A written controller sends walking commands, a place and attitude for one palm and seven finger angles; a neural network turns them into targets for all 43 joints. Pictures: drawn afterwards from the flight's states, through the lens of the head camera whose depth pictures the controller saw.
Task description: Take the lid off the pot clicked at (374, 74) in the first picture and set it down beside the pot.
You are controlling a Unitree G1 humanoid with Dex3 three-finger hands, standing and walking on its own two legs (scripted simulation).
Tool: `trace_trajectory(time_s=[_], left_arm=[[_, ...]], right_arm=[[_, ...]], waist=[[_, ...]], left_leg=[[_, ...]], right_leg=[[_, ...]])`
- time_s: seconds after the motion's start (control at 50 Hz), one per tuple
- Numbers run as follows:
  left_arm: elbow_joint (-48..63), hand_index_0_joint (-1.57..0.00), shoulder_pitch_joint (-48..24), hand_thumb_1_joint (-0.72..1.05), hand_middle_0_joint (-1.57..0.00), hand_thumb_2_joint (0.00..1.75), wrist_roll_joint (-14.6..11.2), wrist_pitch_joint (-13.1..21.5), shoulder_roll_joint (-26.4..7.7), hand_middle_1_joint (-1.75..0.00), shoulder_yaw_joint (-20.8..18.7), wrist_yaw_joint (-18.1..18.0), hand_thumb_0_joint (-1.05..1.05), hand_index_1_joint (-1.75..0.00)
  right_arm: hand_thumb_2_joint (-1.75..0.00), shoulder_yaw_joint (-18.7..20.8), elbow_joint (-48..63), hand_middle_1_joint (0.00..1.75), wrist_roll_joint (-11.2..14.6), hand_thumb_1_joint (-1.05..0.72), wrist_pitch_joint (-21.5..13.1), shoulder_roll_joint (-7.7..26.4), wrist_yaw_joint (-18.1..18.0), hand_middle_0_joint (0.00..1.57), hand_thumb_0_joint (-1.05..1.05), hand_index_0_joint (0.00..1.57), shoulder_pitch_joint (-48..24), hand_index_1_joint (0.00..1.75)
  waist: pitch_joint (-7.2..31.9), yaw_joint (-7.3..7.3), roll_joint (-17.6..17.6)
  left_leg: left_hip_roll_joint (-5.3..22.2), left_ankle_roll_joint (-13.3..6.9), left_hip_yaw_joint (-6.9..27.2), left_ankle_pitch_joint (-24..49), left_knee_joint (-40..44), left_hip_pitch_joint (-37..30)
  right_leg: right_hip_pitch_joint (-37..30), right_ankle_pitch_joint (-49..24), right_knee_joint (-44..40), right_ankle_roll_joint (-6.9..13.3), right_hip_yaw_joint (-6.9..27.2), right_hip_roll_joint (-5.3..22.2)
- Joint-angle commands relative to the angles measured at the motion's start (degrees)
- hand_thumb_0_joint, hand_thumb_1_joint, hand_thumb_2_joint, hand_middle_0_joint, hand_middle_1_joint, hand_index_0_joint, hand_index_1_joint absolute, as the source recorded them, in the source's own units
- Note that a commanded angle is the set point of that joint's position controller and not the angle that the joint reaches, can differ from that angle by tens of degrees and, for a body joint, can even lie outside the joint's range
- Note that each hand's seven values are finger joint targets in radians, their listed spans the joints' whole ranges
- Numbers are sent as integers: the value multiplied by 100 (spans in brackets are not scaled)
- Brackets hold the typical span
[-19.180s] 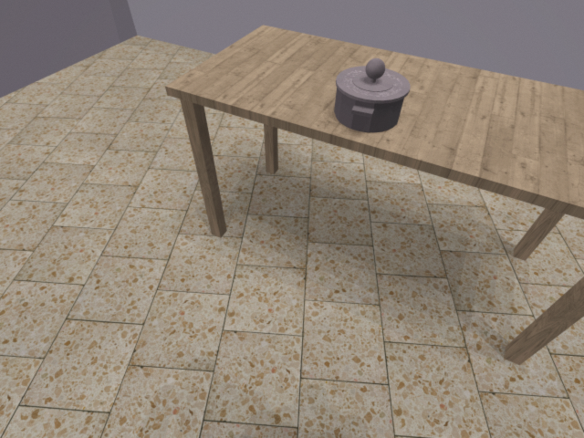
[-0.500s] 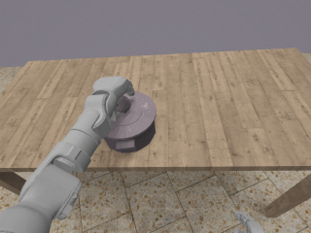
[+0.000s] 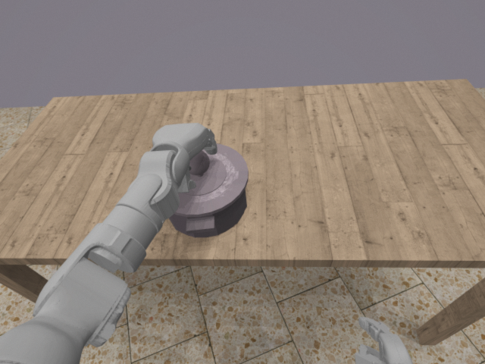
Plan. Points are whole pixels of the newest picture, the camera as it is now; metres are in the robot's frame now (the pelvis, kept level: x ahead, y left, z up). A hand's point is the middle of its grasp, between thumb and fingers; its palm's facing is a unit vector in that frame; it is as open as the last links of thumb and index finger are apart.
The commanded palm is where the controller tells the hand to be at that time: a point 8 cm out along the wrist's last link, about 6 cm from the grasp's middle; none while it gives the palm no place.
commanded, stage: close the fingers and squeeze the knob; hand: left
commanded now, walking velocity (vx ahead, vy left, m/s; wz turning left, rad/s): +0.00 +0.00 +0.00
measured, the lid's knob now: (196, 162) +0.46 +0.10 +0.09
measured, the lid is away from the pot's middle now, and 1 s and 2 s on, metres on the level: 0.00 0.01 0.01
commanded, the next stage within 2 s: lift the lid straight up in 1.30 s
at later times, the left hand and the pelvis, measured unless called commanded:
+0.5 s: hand (191, 166) +0.43 +0.10 +0.11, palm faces -0.28 -0.04 -0.96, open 8.0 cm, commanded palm +0.41 +0.11 +0.17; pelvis +0.00 +0.00 +0.00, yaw -1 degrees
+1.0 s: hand (191, 168) +0.42 +0.10 +0.10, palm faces -0.29 -0.04 -0.96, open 7.7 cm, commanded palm +0.41 +0.10 +0.17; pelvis +0.00 +0.00 +0.00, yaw +0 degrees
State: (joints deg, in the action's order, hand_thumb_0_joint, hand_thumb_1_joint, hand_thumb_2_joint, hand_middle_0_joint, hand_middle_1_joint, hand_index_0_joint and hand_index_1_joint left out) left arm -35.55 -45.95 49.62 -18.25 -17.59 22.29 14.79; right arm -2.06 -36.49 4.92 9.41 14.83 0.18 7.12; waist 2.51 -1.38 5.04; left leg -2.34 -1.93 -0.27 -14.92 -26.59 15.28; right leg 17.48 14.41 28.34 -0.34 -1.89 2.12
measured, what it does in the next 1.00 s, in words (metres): stands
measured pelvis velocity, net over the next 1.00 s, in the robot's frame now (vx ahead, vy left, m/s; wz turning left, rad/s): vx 0.00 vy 0.00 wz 0.00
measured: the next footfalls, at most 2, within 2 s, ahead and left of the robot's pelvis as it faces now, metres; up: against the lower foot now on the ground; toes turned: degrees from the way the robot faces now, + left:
none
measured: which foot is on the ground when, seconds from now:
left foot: down 0.00-1.00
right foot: down 0.00-1.00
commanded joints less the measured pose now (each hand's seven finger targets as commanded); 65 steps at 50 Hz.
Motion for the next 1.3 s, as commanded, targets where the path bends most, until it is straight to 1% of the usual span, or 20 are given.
trace_trajectory(time_s=[0.0,0.04,0.1,0.18,0.28,0.34,0.44,0.5,0.54,0.66,0.7,0.76,0.82,0.88,1.0,1.06,1.08,1.16,1.24,1.28], left_arm=[[1006,-65,-3029,-9,-65,118,110,-21,-874,-60,-544,-236,0,-60],[1190,-65,-3189,-7,-65,117,123,21,-920,-65,-513,-232,0,-65],[1252,-65,-2976,-3,-65,116,126,114,-1216,-71,-820,-237,0,-71],[712,-65,-2498,2,-65,113,194,3,-795,-77,-531,-267,0,-77],[1163,-67,-2992,9,-67,109,153,-51,-711,-84,-380,-242,0,-84],[1586,-68,-3036,13,-68,105,166,86,-1553,-87,-1080,-332,0,-87],[599,-71,-2374,21,-71,100,138,-105,-756,-92,-525,-315,0,-92],[1475,-73,-2862,25,-73,95,56,-29,-1019,-94,-684,-276,0,-94],[1549,-74,-2929,28,-74,92,185,-2,-994,-95,-563,-262,0,-95],[1316,-79,-2682,38,-79,82,142,-60,-1023,-98,-665,-273,0,-98],[1434,-77,-2661,35,-76,88,79,-42,-866,-95,-585,-250,0,-96],[1406,-76,-2693,33,-74,93,144,-70,-990,-93,-611,-254,0,-95],[1279,-76,-2668,35,-74,95,148,-69,-709,-93,-372,-220,0,-95],[1072,-77,-2820,38,-75,96,145,-130,-844,-92,-484,-236,0,-95],[1380,-79,-2860,44,-77,99,121,19,-1104,-93,-736,-221,0,-96],[880,-80,-2755,46,-78,100,160,-25,-920,-93,-567,-228,0,-96],[898,-80,-2878,47,-79,101,165,-28,-1103,-93,-695,-248,0,-97],[1237,-83,-2760,51,-81,103,174,60,-1218,-94,-820,-276,0,-98],[1319,-85,-2693,54,-83,105,131,59,-1009,-95,-650,-250,0,-99],[1137,-86,-2600,56,-84,105,157,17,-1212,-96,-806,-285,0,-99]], right_arm=[[-90,186,821,30,-26,-90,-248,566,-34,20,0,20,-504,30],[-90,195,866,30,-47,-90,-290,535,-49,20,0,20,-531,30],[-90,204,864,30,-80,-90,-316,559,-43,20,0,20,-408,30],[-90,192,792,30,-26,-90,-258,555,21,20,0,20,-389,30],[-90,216,822,30,-30,-90,-227,561,31,20,0,20,-437,30],[-90,236,865,30,-80,-90,-341,569,-32,20,0,20,-412,30],[-90,199,710,30,-3,-90,-257,592,15,20,0,20,-402,30],[-90,234,886,30,-42,-90,-284,607,15,20,0,20,-539,30],[-90,228,870,30,-41,-90,-305,546,12,20,0,20,-531,30],[-90,196,831,30,-24,-90,-251,553,41,20,0,20,-514,30],[-90,212,887,30,-37,-90,-249,545,40,20,0,20,-576,30],[-90,203,860,30,-24,-90,-239,534,32,20,0,20,-582,30],[-90,195,852,30,-17,-90,-208,529,50,20,0,20,-609,30],[-90,176,801,30,-19,-90,-191,542,21,20,0,20,-556,30],[-90,199,878,30,-60,-90,-260,540,-20,20,0,20,-538,30],[-90,163,758,30,-31,-90,-232,549,-44,20,0,20,-442,30],[-90,161,734,30,-28,-90,-226,575,-53,20,0,20,-424,30],[-90,192,822,30,-55,-90,-297,547,-51,20,0,20,-469,30],[-90,204,839,30,-39,-90,-273,550,-9,20,0,20,-491,30],[-90,198,811,30,-29,-90,-275,574,-18,20,0,20,-471,30]], waist=[[1831,-121,-910],[2146,-123,-620],[2390,-71,-645],[1798,-72,-754],[1995,-136,-672],[2591,-3,-680],[1623,-88,-1024],[2112,-60,-736],[2366,-77,-553],[2070,-42,-768],[2149,-62,-794],[2133,-54,-753],[1986,-114,-793],[1888,-100,-794],[2286,-63,-777],[1931,-124,-888],[1906,-110,-865],[2267,-19,-710],[2088,-66,-664],[2018,-44,-753]], left_leg=[[38,-162,123,1343,299,-483],[15,-175,111,1475,260,-710],[27,-179,157,1875,213,-737],[65,-136,95,1704,273,-558],[44,-164,97,1653,274,-680],[19,-224,130,1977,207,-815],[69,-155,37,1578,311,-426],[24,-203,79,1731,249,-635],[13,-202,108,1993,190,-818],[36,-170,104,1850,245,-650],[25,-186,97,1916,221,-658],[30,-178,87,1853,229,-693],[48,-161,102,1883,219,-686],[23,-156,97,1579,269,-590],[10,-197,121,1879,201,-688],[21,-178,69,1700,254,-570],[29,-173,70,1599,289,-525],[14,-196,98,1867,247,-700],[38,-185,81,1877,242,-689],[35,-183,84,1815,268,-618]], right_leg=[[-831,-1642,-172,270,-64,-134],[-949,-1802,-136,265,-14,-134],[-1186,-2171,-91,284,-8,-133],[-847,-1947,-136,272,-88,-173],[-885,-1952,-141,270,-68,-169],[-1434,-2389,-77,265,53,-149],[-888,-2013,-188,238,-78,-181],[-1138,-2178,-155,268,-2,-125],[-1184,-2342,-70,273,-1,-147],[-1142,-2248,-106,267,-46,-166],[-1181,-2336,-132,270,-26,-133],[-1169,-2278,-117,255,-21,-155],[-997,-2214,-116,268,-63,-171],[-961,-1991,-148,263,-62,-173],[-1270,-2319,-141,270,11,-128],[-1062,-2192,-178,243,-39,-161],[-1078,-2118,-195,241,-25,-153],[-1288,-2316,-129,260,15,-140],[-1171,-2337,-169,255,-11,-145],[-1174,-2255,-175,255,-10,-163]])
